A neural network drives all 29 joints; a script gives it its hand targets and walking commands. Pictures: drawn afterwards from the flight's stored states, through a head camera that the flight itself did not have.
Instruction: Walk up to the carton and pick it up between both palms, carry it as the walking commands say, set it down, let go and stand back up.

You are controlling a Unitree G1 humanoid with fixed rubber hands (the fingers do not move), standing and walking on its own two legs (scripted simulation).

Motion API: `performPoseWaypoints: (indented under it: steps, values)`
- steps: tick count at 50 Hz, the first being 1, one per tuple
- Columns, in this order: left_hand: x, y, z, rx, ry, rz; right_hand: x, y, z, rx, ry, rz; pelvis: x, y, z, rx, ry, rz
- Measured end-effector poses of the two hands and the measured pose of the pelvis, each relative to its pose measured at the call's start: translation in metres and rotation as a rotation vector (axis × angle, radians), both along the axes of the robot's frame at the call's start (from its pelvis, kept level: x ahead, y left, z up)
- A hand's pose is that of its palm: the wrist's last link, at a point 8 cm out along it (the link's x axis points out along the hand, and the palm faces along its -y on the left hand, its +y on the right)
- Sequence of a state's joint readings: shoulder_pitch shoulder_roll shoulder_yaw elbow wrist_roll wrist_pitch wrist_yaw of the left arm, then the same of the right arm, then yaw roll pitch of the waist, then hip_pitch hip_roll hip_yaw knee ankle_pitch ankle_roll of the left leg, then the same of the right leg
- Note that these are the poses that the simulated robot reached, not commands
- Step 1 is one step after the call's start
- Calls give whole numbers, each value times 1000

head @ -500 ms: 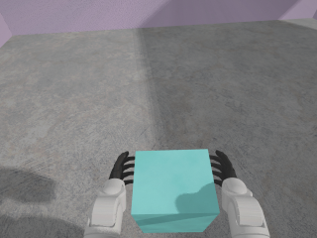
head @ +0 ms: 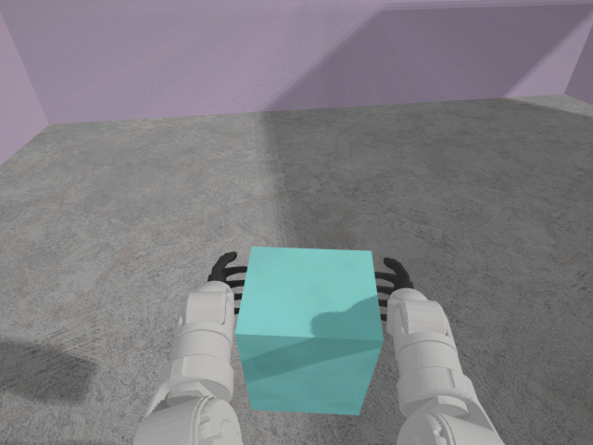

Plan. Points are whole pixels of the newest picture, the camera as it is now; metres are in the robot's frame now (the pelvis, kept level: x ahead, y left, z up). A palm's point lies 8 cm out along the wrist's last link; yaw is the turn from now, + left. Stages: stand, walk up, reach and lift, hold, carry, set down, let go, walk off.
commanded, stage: set down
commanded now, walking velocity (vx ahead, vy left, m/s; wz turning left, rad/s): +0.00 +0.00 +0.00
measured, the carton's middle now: (307, 335) +0.33 +0.00 -0.01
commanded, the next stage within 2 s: none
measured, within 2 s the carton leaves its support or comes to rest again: neither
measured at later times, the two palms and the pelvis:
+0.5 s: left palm (229, 325) +0.35 +0.14 -0.02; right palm (389, 330) +0.34 -0.13 -0.02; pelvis +0.01 +0.02 -0.01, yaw -1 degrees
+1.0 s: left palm (244, 351) +0.38 +0.12 -0.13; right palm (385, 354) +0.36 -0.15 -0.13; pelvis +0.02 +0.00 -0.07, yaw +1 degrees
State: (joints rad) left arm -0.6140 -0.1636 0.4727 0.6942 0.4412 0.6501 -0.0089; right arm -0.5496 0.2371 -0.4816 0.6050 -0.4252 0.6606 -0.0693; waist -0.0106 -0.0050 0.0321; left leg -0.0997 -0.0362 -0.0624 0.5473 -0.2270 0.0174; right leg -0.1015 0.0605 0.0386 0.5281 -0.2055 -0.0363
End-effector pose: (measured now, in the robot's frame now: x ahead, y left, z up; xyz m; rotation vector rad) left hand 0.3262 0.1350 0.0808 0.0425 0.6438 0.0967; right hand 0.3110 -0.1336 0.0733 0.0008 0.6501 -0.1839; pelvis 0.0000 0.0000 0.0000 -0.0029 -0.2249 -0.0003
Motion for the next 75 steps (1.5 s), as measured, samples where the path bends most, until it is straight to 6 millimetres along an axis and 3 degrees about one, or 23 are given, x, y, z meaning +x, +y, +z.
performPoseWaypoints:
  steps: [18,33,54,75]
  values:
    - [18,1,-68,-33,43,11,16,1,-65,-8,50,-16,4,23,-8,3,159,-20]
    - [39,-3,-138,-17,34,2,37,-3,-134,-12,45,-8,20,17,-21,5,439,-3]
    - [53,-12,-219,-43,9,41,57,-13,-215,25,20,-15,17,-4,-77,2,701,10]
    - [73,-10,-289,-48,-3,37,75,-11,-288,24,8,-20,-3,8,-146,-4,799,7]
